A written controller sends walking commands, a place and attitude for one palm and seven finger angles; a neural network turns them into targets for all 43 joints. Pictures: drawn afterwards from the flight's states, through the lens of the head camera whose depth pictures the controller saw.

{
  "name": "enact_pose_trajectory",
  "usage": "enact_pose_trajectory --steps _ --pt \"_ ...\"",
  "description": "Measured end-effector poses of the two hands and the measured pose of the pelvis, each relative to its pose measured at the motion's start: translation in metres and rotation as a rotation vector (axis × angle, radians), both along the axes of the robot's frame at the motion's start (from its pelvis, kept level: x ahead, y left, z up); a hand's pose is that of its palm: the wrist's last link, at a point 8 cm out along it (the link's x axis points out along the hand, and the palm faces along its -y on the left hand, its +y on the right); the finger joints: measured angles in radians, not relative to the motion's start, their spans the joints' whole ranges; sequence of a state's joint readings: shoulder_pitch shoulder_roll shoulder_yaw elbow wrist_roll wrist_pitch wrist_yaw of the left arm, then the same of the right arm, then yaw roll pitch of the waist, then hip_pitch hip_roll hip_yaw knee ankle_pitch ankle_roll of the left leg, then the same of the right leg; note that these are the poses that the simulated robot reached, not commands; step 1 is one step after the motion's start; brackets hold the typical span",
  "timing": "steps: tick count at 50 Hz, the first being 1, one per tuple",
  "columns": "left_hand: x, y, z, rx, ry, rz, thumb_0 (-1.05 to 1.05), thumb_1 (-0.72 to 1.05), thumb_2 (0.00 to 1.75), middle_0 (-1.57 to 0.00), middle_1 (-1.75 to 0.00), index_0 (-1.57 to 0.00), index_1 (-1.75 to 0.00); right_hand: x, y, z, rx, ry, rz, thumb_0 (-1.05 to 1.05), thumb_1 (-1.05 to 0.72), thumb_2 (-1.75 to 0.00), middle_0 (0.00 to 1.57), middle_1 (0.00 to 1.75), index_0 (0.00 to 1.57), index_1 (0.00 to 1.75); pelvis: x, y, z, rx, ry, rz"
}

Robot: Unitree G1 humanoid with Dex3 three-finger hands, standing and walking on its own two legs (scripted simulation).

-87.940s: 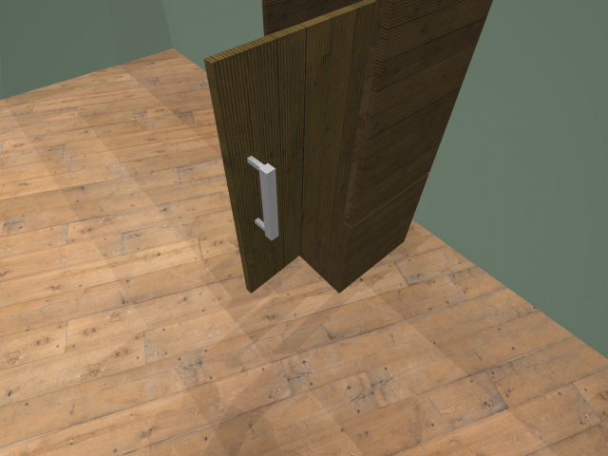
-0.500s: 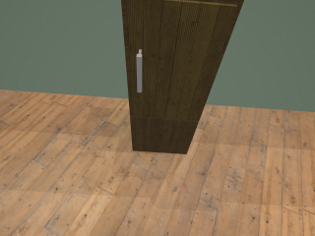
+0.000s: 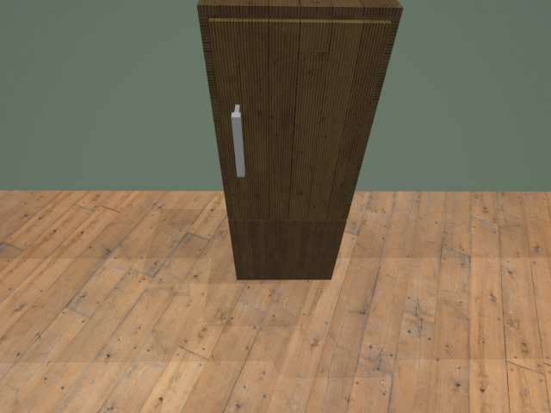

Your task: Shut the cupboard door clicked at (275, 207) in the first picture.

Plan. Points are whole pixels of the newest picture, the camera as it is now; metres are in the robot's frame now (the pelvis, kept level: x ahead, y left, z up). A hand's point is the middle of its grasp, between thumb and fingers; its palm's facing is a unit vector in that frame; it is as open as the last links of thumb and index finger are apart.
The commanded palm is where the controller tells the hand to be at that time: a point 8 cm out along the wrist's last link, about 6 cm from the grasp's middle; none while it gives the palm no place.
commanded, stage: let the arm hang, fingers relaxed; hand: left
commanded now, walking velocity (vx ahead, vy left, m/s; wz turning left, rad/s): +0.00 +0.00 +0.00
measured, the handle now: (239, 142) +0.71 +0.13 -0.02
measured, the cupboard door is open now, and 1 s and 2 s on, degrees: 0 0 0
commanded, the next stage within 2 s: look to check the result in 0.20 s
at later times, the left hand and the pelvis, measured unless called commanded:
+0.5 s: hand out of the picture +0.00 +0.16 -0.18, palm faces +0.03 -0.98 -0.17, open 7.3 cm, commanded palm none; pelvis +0.01 +0.00 +0.00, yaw +0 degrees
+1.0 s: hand out of the picture +0.01 +0.16 -0.17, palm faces +0.03 -0.99 -0.17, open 7.3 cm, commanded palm none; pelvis +0.02 -0.01 +0.00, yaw -1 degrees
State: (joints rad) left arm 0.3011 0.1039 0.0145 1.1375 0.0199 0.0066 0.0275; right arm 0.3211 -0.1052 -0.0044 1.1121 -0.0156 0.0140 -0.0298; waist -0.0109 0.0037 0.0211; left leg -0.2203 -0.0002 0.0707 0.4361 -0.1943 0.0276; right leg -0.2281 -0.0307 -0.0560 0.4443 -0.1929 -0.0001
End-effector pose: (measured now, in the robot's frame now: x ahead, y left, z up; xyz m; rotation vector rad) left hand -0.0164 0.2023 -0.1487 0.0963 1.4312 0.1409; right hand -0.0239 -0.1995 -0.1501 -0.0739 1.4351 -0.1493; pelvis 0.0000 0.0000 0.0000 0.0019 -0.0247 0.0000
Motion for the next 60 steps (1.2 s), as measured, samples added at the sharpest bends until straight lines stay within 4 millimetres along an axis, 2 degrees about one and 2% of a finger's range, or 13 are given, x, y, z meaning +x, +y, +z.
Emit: enact_pose_trajectory --steps 18,39,60 --pt "0.006 0.007 0.003 0.024 0.018 -0.005 0.00 0.92 0.90 -0.20 -0.30 -0.20 -0.30 0.012 -0.012 0.003 -0.023 0.000 0.000 0.00 -0.91 -0.90 0.19 0.30 0.20 0.29 0.009 -0.003 0.001 -0.001 -0.001 -0.004" --pt "0.022 0.002 0.003 0.014 0.002 -0.013 0.00 0.91 0.90 -0.20 -0.30 -0.20 -0.30 0.024 -0.011 0.004 -0.020 -0.006 0.002 0.00 -0.91 -0.90 0.19 0.30 0.20 0.29 0.019 -0.004 0.003 -0.001 -0.004 -0.008" --pt "0.025 0.002 0.005 0.021 0.019 -0.011 0.00 0.91 0.90 -0.20 -0.30 -0.20 -0.30 0.027 -0.015 0.005 -0.023 0.011 0.002 0.00 -0.91 -0.90 0.19 0.30 0.20 0.29 0.027 -0.007 0.004 0.000 -0.003 -0.009"
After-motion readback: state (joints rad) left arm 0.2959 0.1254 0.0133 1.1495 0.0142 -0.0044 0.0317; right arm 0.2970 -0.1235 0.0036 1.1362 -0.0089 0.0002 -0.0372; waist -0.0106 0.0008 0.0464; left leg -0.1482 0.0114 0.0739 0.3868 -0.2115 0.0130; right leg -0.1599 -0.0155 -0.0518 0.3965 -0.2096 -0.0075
